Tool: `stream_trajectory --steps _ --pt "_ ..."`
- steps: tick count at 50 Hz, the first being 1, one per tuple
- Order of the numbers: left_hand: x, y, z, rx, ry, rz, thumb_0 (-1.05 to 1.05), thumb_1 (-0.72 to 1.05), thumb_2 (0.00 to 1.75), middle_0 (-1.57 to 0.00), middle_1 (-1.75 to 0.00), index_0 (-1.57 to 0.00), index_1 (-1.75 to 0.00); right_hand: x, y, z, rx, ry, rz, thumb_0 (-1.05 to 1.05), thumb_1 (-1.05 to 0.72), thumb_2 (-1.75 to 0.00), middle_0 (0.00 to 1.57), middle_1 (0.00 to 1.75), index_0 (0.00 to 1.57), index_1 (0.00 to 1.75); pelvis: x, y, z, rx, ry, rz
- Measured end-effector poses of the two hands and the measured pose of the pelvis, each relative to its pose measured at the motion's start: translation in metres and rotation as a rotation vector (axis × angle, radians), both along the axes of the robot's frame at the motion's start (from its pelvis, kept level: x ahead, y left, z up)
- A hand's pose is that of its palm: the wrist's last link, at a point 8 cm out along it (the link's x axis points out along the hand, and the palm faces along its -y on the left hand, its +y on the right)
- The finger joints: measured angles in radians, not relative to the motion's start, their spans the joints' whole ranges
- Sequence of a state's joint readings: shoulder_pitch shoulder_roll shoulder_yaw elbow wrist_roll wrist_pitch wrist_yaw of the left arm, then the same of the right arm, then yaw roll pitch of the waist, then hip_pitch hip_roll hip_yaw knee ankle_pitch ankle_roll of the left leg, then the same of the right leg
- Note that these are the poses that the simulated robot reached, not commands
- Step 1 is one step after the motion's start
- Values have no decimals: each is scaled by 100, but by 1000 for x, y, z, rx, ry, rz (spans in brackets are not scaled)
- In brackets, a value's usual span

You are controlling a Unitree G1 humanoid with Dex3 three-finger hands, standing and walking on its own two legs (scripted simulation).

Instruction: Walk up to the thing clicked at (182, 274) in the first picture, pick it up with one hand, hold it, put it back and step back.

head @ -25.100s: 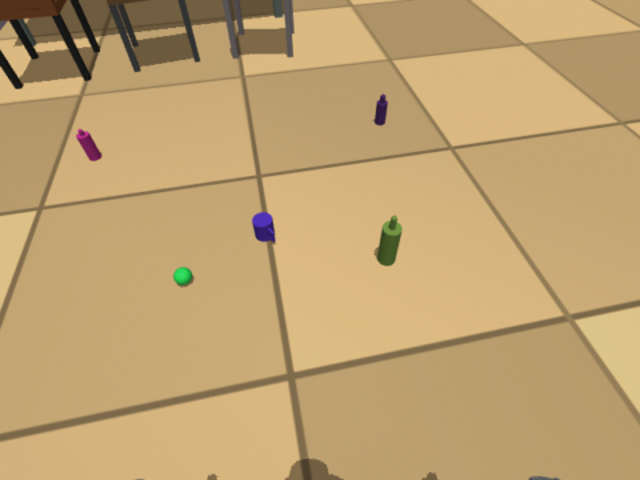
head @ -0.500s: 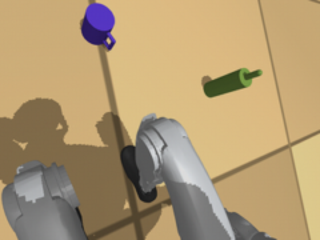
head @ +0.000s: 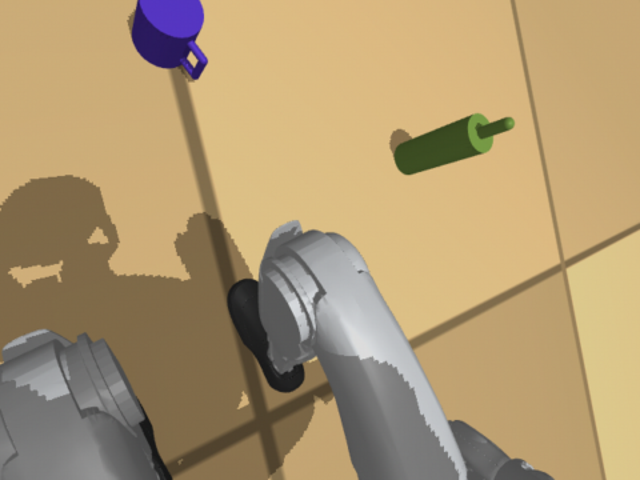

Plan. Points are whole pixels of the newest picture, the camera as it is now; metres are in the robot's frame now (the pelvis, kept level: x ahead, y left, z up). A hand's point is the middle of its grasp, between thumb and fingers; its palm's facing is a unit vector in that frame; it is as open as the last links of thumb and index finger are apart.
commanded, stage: close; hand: left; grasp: from above
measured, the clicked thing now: out of the picture +0.50 +0.27 -0.29
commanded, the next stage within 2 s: settle in 1.62 s
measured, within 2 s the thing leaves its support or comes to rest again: neither
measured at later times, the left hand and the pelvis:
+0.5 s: hand out of the picture +0.49 +0.26 -0.26, palm faces -0.44 -0.13 -0.89, open 13.2 cm; pelvis +0.00 +0.00 +0.01, yaw -1 degrees
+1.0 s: hand out of the picture +0.49 +0.26 -0.26, palm faces -0.44 -0.14 -0.89, open 10.7 cm; pelvis +0.00 +0.00 +0.01, yaw -1 degrees
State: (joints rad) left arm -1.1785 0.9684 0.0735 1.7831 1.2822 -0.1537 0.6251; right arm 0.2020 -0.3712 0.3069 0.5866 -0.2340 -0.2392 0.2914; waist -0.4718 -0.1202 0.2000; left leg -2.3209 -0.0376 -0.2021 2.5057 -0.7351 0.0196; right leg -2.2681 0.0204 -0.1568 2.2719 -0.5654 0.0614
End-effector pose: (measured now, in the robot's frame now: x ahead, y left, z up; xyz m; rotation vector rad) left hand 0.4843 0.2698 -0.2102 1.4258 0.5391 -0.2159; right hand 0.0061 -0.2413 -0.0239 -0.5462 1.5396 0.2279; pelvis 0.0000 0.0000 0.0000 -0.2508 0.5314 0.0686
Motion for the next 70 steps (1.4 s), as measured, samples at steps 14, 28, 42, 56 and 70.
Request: stream_trajectory --steps 14,28,42,56,70 --pt "7 -4 6 -8 -29 -45 0 -47 108 -15 -102 -13 -105 7 -2 11 -40 -18 26 0 -91 -90 20 30 20 30 1 2 4 -17 -2 -2" --pt "5 -5 4 10 -10 -13 0 -39 100 -21 -96 -18 -98 1 3 9 -6 -19 7 0 -91 -90 20 30 20 30 -2 1 7 -11 0 -5" --pt "4 -6 2 -9 -10 -35 0 -19 92 -33 -93 -32 -94 -2 1 15 -36 -6 13 0 -91 -90 20 30 20 30 -3 1 8 -14 -6 -6" --pt "3 -4 0 9 -1 -14 0 4 78 -45 -90 -48 -87 3 3 15 -26 -14 13 0 -91 -90 20 30 20 30 -1 1 11 -18 4 -7" --pt "2 -1 0 -4 -8 -20 0 16 62 -55 -85 -60 -78 1 1 16 -46 -17 29 0 -91 -90 20 30 20 30 -5 1 9 -20 -15 -6"
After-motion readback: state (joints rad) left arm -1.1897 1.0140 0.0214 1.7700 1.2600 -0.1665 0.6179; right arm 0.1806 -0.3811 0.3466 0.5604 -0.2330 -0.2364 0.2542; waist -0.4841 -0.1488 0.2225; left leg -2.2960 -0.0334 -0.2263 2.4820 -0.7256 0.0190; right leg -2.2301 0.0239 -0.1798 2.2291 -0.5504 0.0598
